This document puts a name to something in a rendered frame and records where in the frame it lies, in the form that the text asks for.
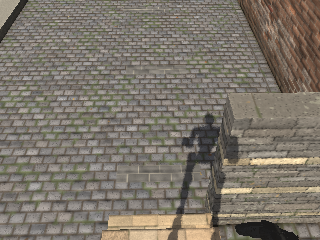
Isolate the right robot hand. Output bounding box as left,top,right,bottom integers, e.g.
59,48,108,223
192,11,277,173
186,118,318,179
235,220,299,240

